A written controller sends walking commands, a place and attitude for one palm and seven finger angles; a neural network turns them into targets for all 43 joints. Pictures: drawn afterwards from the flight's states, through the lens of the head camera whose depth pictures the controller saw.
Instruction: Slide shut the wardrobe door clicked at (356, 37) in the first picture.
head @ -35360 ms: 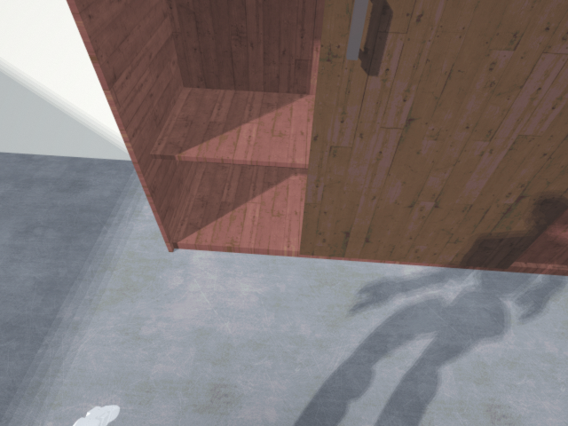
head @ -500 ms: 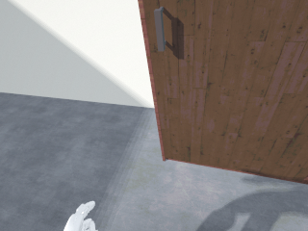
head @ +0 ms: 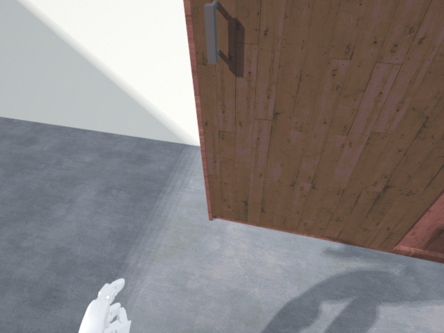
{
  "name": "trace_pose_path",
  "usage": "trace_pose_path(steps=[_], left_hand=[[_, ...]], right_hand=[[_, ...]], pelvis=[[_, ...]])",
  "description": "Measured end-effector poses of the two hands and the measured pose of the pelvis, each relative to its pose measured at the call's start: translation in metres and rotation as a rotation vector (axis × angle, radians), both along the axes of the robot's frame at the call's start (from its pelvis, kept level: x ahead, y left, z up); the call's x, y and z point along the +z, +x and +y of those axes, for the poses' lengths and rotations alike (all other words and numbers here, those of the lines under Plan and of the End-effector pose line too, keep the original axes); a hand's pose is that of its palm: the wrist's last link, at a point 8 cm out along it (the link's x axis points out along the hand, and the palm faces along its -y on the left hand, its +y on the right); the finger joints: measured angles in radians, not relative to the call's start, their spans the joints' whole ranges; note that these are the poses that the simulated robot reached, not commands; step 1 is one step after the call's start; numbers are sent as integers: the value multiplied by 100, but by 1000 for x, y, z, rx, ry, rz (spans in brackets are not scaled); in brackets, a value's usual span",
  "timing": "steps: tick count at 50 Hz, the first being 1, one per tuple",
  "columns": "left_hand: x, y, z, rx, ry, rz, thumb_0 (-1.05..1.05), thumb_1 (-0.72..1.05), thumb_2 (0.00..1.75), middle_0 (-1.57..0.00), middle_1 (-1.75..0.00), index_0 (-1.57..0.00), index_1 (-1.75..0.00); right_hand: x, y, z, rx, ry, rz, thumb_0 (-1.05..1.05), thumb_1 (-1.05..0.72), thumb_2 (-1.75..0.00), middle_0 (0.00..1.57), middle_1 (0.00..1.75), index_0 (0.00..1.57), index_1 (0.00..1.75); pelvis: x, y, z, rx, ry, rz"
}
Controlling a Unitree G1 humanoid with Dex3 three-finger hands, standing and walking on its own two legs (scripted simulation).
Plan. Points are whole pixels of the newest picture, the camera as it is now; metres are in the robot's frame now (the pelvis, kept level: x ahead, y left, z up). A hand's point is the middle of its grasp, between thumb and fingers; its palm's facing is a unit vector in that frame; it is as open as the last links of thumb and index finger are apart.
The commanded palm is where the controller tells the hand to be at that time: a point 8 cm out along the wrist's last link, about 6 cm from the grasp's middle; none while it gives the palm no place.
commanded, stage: stop stepping back and stand still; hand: right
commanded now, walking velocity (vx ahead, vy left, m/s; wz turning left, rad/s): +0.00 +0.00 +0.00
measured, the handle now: (213, 32) +0.78 +0.06 +0.22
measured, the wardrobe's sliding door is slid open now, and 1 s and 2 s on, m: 0.00 0.00 0.00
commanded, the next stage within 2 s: let the arm hang, fingers relaxed in 0.54 s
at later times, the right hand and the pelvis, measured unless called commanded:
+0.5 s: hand out of the picture +0.24 -0.28 +0.18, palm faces +0.41 +0.78 -0.47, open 7.5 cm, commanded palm +0.17 -0.32 +0.20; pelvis +0.03 -0.02 +0.02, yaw +0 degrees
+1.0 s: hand out of the picture +0.06 -0.19 -0.15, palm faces +0.01 +0.98 -0.18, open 7.0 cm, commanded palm none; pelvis +0.01 -0.01 +0.02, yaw -1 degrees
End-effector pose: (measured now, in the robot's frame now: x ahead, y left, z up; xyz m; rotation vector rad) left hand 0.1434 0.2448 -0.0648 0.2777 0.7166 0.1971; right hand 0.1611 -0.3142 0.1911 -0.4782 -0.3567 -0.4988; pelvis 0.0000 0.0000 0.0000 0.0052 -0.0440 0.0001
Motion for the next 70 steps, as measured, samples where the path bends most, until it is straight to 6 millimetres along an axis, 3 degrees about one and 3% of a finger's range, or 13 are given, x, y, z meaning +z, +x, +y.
trace_pose_path(steps=[7, 16, 21, 32, 33, 35, 39, 43, 46, 52, 57, 63, 70], left_hand=[[5, 15, -27, -71, -87, -29, 1, 90, 90, -20, -30, -20, -30], [-6, 23, -37, -35, -75, 63, 1, 90, 90, -20, -30, -20, -30], [-1, 33, -44, -47, -86, 41, 1, 90, 90, -20, -30, -20, -30], [8, 50, -35, -30, -101, -4, 1, 90, 90, -20, -30, -20, -30], [5, 50, -33, -44, -109, -9, 1, 90, 90, -20, -30, -20, -30], [-8, 50, -26, -83, -117, 30, 1, 90, 90, -20, -30, -20, -30], [-31, 34, -9, -77, -103, 148, 0, 90, 90, -20, -30, -20, -30], [-38, -3, 3, -26, -77, 268, 0, 91, 90, -20, -30, -20, -30], [-39, -41, 8, 13, -55, 389, 0, 91, 90, -20, -30, -20, -30], [-44, -112, 4, 66, -56, 636, 0, 91, 90, -20, -30, -19, -30], [-50, -146, -9, 100, -99, 735, 0, 91, 90, -20, -30, -19, -30], [-58, -153, -25, 110, -147, 746, 0, 91, 90, -20, -30, -20, -30], [-61, -130, -33, 96, -163, 677, 0, 91, 90, -20, -30, -20, -30]], right_hand=[[14, 2, 18, 83, -110, 74, 2, -89, -90, 21, 30, 21, 30], [2, 15, -16, -1, -54, 145, 1, -88, -90, 21, 30, 21, 30], [1, 30, -12, 18, -41, 151, 2, -89, -90, 21, 30, 21, 30], [11, 32, 2, 70, -95, 182, 2, -88, -90, 21, 30, 21, 30], [3, 33, 1, 74, -92, 205, 1, -88, -90, 21, 30, 21, 30], [-38, 42, -4, 73, -30, 370, 1, -89, -90, 21, 30, 21, 30], [-163, 33, 0, 21, 218, 850, 1, -90, -90, 20, 30, 20, 30], [-263, -19, 41, 35, 420, 1271, 1, -90, -90, 20, 30, 20, 29], [-303, -68, 79, 64, 546, 1489, 2, -90, -90, 20, 30, 20, 29], [-315, -128, 73, -62, 633, 1627, -1, -99, -90, 21, 30, 21, 30], [-309, -158, 57, -144, 622, 1713, 0, -95, -90, 20, 30, 20, 30], [-302, -161, 43, -188, 593, 1724, 1, -92, -90, 20, 30, 20, 30], [-301, -131, 42, -149, 573, 1651, 1, -91, -90, 20, 30, 20, 29]], pelvis=[[8, 7, 1, -12, 12, 21], [13, 24, -19, 3, 2, 26], [16, 29, -21, -1, -1, 29], [19, 31, -14, 10, 6, 48], [18, 30, -14, 3, 9, 54], [15, 27, -16, -11, 8, 65], [10, 21, -18, -19, 1, 65], [11, 17, -15, -10, -9, 47], [15, 15, -13, -3, -7, 38], [21, 13, -8, -13, 6, 40], [24, 14, -10, -11, 8, 37], [25, 15, -13, -5, 5, 28], [25, 16, -18, -1, 1, 21]])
